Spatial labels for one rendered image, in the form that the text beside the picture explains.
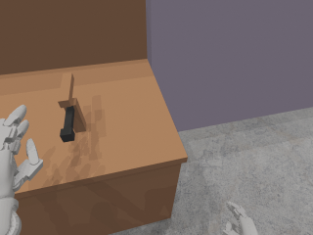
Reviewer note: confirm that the robot left hand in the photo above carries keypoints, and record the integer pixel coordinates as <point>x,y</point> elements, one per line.
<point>12,131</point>

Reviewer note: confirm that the robot right hand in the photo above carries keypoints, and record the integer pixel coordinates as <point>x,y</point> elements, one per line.
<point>245,226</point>

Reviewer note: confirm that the left robot forearm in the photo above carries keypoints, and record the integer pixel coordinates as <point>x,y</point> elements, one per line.
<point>10,222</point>

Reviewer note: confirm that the tap lever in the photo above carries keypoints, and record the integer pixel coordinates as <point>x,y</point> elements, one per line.
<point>67,134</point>

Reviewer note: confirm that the counter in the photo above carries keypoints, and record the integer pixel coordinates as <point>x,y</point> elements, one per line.
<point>121,170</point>

